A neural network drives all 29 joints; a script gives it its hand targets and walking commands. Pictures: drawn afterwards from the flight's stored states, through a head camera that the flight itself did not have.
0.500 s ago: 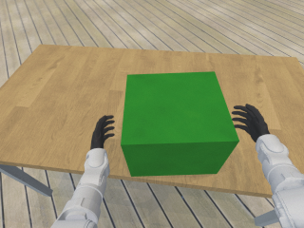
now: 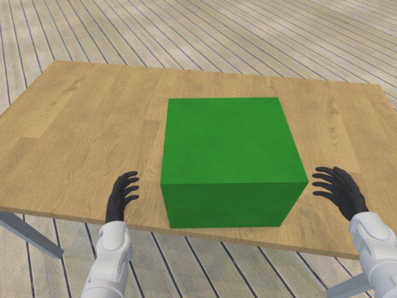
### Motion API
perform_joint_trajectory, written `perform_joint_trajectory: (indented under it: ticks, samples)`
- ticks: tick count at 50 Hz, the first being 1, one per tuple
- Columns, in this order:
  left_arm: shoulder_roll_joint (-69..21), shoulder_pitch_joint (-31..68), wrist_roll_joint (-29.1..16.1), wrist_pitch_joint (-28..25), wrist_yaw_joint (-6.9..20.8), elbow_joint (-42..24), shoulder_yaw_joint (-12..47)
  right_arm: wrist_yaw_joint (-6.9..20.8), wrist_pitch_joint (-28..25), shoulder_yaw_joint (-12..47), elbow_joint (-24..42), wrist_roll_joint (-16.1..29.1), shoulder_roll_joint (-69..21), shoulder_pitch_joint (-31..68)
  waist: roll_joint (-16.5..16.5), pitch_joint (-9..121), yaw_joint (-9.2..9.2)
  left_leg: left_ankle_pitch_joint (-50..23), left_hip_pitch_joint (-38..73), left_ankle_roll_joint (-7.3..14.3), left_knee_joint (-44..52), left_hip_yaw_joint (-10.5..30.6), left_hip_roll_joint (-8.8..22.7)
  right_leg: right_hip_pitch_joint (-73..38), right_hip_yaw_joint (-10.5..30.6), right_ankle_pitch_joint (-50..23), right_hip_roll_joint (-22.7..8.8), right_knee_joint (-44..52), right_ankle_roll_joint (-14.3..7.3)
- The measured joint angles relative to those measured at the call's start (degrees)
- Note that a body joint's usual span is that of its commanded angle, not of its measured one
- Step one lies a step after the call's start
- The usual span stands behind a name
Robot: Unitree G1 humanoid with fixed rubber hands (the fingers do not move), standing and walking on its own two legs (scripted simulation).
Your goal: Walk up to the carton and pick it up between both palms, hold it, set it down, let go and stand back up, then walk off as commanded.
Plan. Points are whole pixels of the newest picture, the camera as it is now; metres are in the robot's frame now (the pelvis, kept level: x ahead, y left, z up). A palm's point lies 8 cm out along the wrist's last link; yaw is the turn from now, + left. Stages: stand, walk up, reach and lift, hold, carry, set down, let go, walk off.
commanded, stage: set down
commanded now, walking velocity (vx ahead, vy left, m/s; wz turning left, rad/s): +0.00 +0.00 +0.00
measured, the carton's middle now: (224, 162) +0.43 -0.01 +0.00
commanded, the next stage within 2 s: none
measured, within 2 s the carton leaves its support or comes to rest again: neither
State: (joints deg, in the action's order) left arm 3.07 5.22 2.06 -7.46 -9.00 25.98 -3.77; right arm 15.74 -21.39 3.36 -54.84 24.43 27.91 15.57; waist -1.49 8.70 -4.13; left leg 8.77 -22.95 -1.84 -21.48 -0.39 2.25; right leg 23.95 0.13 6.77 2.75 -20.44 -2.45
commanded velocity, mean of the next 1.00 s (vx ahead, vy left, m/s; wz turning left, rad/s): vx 0.00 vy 0.00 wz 0.00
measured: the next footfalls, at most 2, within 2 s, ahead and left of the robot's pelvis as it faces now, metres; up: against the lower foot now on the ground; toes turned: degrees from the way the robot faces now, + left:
none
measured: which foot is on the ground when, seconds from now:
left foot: down 0.00-1.00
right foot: down 0.00-1.00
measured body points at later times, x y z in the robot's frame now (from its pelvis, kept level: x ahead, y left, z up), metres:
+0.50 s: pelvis +0.00 +0.00 +0.00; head -0.01 +0.01 +0.45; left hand +0.22 +0.21 +0.01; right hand +0.25 -0.28 +0.02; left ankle +0.01 +0.14 -0.74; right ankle +0.03 -0.09 -0.74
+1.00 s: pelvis +0.02 +0.00 +0.00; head +0.02 +0.03 +0.45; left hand +0.21 +0.21 -0.02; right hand +0.24 -0.28 +0.01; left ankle +0.01 +0.14 -0.74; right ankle +0.03 -0.09 -0.74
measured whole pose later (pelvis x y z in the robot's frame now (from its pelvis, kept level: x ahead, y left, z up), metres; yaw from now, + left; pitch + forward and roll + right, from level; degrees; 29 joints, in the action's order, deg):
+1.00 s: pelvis +0.02 +0.00 +0.00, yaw +0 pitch +6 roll +0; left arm 3.1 -17.1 2.1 0.0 -9.8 8.3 -0.2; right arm 15.5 -13.6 -1.1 -30.7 24.4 27.9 -12.1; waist -3.5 6.7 -3.4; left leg 11.1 -15.8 -1.8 -21.5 -0.4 2.3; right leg 16.8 0.1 9.2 2.8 -20.4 -2.5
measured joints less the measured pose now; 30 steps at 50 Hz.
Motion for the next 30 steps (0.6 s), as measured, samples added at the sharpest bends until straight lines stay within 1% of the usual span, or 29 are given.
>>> perform_joint_trajectory:
  ticks: [4,8,11,13,15,18,22,27,30]
  samples:
    - [0.0,-2.3,0.0,1.2,0.0,-0.6,0.0,0.6,1.1,-1.1,0.6,0.0,0.0,-2.6,-0.3,0.0,0.00,0.1,0.4,0.0,0.0,0.0,0.0,-0.4,0.0,0.1,0.0,0.0,0.0]
    - [0.0,-6.1,0.0,1.5,-0.2,-5.4,1.2,1.1,1.4,-2.4,5.6,0.0,0.0,-6.6,-0.7,-0.1,0.11,0.1,0.7,0.0,0.0,0.0,0.0,-0.7,0.0,0.1,0.0,0.0,-0.1]
    - [0.0,-8.1,0.0,2.1,-0.6,-7.6,2.1,1.5,1.8,-3.4,7.4,0.0,0.0,-8.5,-0.7,-0.1,0.30,0.1,1.0,0.0,0.0,0.0,0.0,-1.0,0.0,0.1,0.0,0.0,-0.1]
    - [0.0,-10.6,0.0,2.5,-0.6,-10.3,3.1,1.6,1.8,-3.6,9.2,0.0,0.0,-10.7,-0.7,-0.2,0.60,0.2,1.6,0.0,0.0,0.0,0.0,-1.6,0.0,0.2,0.0,0.0,-0.1]
    - [0.0,-12.0,0.0,2.7,-0.7,-10.9,3.4,1.7,2.1,-3.8,9.9,0.0,0.0,-12.4,-0.8,-0.2,0.73,0.3,2.1,0.0,0.0,0.0,0.0,-2.1,0.0,0.3,0.0,0.0,-0.1]
    - [0.0,-14.6,0.0,2.9,-0.9,-13.1,3.4,1.7,2.2,-3.9,13.3,0.0,0.0,-16.0,-0.8,-0.2,0.73,0.4,2.9,0.0,0.0,0.0,0.0,-2.9,0.0,0.4,0.0,0.0,-0.1]
    - [0.0,-15.7,0.0,3.5,-1.5,-13.7,3.5,1.9,3.8,-4.2,15.0,0.0,0.0,-18.0,-0.8,-0.2,0.73,0.4,3.6,0.0,0.0,0.0,0.0,-3.6,0.0,0.4,0.0,0.0,-0.1]
    - [0.0,-17.3,0.0,4.4,-1.7,-15.4,3.5,1.9,5.0,-4.4,20.0,0.0,0.0,-21.1,-1.0,-0.2,0.73,0.5,4.7,0.0,0.0,0.0,0.0,-4.7,0.0,0.6,0.0,0.0,-0.1]
    - [0.0,-19.0,0.0,5.2,-1.7,-15.9,3.6,1.9,5.9,-4.6,20.6,0.0,0.0,-22.8,-1.1,-0.2,0.73,0.9,5.8,0.0,0.0,0.0,0.0,-5.8,0.0,0.9,0.0,0.0,-0.1]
